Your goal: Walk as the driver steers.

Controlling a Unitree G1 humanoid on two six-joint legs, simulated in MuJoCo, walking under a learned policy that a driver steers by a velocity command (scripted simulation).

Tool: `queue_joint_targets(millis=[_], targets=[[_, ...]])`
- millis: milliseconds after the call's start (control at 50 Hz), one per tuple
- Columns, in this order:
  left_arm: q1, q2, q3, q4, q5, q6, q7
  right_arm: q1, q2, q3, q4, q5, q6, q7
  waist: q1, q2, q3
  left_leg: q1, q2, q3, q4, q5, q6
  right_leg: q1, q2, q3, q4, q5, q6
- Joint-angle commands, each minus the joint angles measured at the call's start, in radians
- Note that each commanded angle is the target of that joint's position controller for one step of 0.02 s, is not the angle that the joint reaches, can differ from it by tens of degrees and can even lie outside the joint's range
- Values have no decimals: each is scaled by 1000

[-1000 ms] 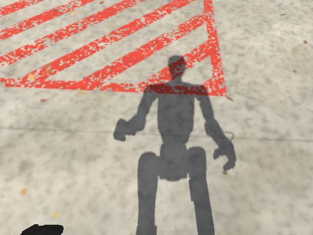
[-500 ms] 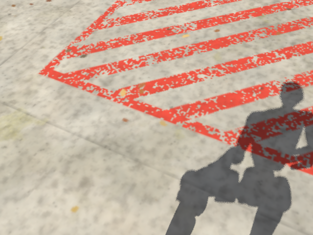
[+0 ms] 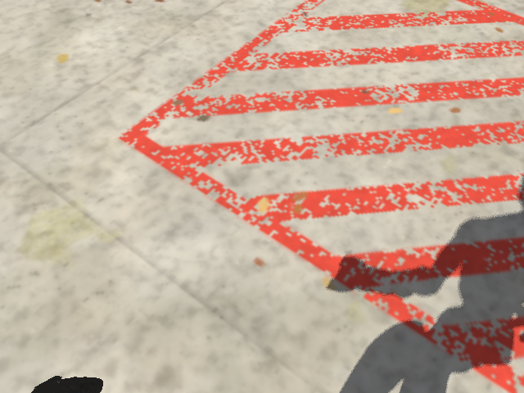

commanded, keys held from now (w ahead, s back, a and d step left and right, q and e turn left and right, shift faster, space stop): w+q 0.02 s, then w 0.50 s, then w+q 0.48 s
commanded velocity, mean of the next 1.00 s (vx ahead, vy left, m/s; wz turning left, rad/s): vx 0.50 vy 0.00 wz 0.32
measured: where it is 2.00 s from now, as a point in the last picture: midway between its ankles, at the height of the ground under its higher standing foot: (155, 204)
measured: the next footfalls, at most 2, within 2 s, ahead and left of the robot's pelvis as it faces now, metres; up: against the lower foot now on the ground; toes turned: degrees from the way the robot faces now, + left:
right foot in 0.20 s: +0.30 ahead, -0.15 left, +0.00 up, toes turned +7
left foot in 0.70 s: +0.54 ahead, +0.13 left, +0.00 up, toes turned +11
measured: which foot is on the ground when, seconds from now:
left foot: down 0.00-0.22, up 0.24-0.68, down 0.70-1.00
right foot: up 0.00-0.18, down 0.20-0.72, up 0.74-1.00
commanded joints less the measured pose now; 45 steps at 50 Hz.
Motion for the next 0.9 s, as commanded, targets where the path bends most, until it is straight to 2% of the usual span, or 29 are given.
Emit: queue_joint_targets(millis=[20,60,120,160,180,200,220,240,260,280,300,320,340,380,420,480,560,620,660,680,700,720,740,760,780,800,820,840,900], targets=[[-80,41,4,-69,-6,-9,-7,-24,-182,-53,-58,7,-12,-17,0,94,-35,-110,189,-161,-115,138,139,152,66,-40,-196,193,12],[-109,53,6,-76,-18,-16,-16,11,-178,-51,-34,10,-12,-17,-17,108,-37,-77,214,-187,-98,87,128,181,73,-32,-255,239,3],[-116,83,19,-84,-19,-26,-26,45,-155,-43,-2,10,-9,-16,-18,129,-32,30,263,-251,-24,73,114,181,68,-16,-315,168,-34],[-66,97,30,-76,-19,-31,-26,38,-156,-44,8,6,-1,-15,13,159,-32,69,275,-274,31,148,96,240,77,-41,-345,77,-71],[9,113,42,-56,-13,-34,-21,33,-139,-38,8,4,1,-13,52,157,-64,70,239,-257,107,251,76,347,92,-63,-379,63,-100],[131,150,55,-40,-1,-40,-16,31,-97,-21,-2,-3,-1,-10,109,117,-175,18,188,-205,302,261,42,549,5,12,-354,84,-155],[269,241,81,-17,13,-36,-11,143,-46,-1,-10,7,-10,-11,110,-100,-342,-277,63,-89,647,26,-38,922,-203,350,-359,4,-308],[347,213,82,30,-20,-24,-25,176,-63,2,-5,19,-18,-14,122,-277,-372,-502,17,-60,866,-385,-74,1016,-306,694,-517,-295,-383],[306,139,60,20,-36,-21,-25,75,-148,-19,-10,28,-20,-14,145,-140,-223,-599,70,-98,942,-338,-69,914,-281,649,-558,-451,-341],[247,109,48,8,-26,-12,-21,-25,-156,-20,-32,21,-20,-15,139,-65,-127,-606,114,-55,940,-262,-65,794,-241,510,-565,-403,-302],[203,89,38,7,-16,-7,-20,-79,-142,-17,-48,5,-23,-12,118,-31,-52,-592,147,-24,882,-204,-65,672,-198,409,-591,-299,-296],[175,68,30,6,-8,-7,-17,-86,-128,-19,-49,-5,-24,-9,90,-42,-31,-548,183,-19,816,-155,-65,601,-164,341,-611,-214,-284],[164,59,25,8,-4,-9,-16,-69,-108,-16,-42,-4,-24,-5,71,-64,-29,-498,198,-8,776,-128,-68,556,-134,289,-631,-145,-276],[175,66,27,20,-14,-14,-14,-56,-74,-8,-33,-3,-22,-3,61,-78,-41,-471,206,21,706,-104,-80,528,-116,213,-657,-26,-289],[194,99,36,36,-22,-15,-9,-113,-55,3,-52,-10,-24,-3,72,-58,-30,-489,216,38,589,-38,-96,527,-120,158,-681,71,-303],[223,124,41,57,-29,-6,-4,-206,-32,15,-68,-9,-34,6,103,-45,-22,-447,207,60,389,126,-104,527,-94,70,-691,130,-280],[289,144,43,94,-36,6,-2,-309,-37,17,-87,7,-40,23,142,-46,-6,-391,177,86,239,245,-99,572,-110,14,-683,132,-258],[312,151,48,122,-36,19,1,-358,-51,14,-112,12,-37,39,140,-45,13,-412,169,80,194,176,-58,672,-157,-8,-652,171,-234],[297,167,54,126,-36,29,7,-330,-74,4,-113,8,-35,45,106,-52,-9,-346,138,106,173,95,-22,720,-166,-47,-574,367,-211],[279,173,56,123,-38,36,12,-252,-96,-10,-95,2,-33,44,55,-50,-61,-225,105,138,146,94,2,718,-146,-89,-468,542,-190],[281,159,50,115,-33,41,18,-114,-141,-36,-53,1,-30,38,-6,-27,-148,-21,75,150,126,112,32,664,-104,-139,-288,638,-161],[280,127,33,81,-4,37,28,58,-218,-63,-24,0,-22,26,-69,81,-269,276,230,-75,152,154,95,444,-63,-183,17,395,-118],[370,12,-6,45,10,13,16,80,-299,-75,-16,7,-22,29,4,327,-354,562,433,-588,32,-61,267,28,140,-144,343,-352,-55],[310,103,12,54,-18,-16,3,103,-201,-52,-18,16,-23,29,-48,233,-368,582,439,-667,-41,-197,262,-97,104,6,454,-430,-65],[220,139,22,20,-46,-35,-6,49,-175,-42,-24,6,-27,26,-47,192,-229,473,404,-530,-57,-123,227,-157,63,3,453,-342,-79],[172,127,17,10,-39,-45,-3,-3,-165,-39,-33,0,-29,25,-22,95,-165,348,362,-428,-65,-11,205,-126,27,-5,401,-264,-83],[152,124,22,6,-16,-48,1,-51,-150,-35,-42,-6,-28,25,9,53,-117,234,332,-363,-83,96,192,-81,5,-8,323,-216,-73],[158,124,26,3,-5,-40,2,-82,-130,-27,-53,-14,-29,23,42,70,-106,158,305,-321,-106,176,187,-20,-11,-1,282,-186,-65],[162,91,23,-9,0,-12,3,-92,-134,-31,-50,-3,-31,12,74,90,-83,31,279,-259,-149,254,208,32,-5,-20,177,-153,-22]])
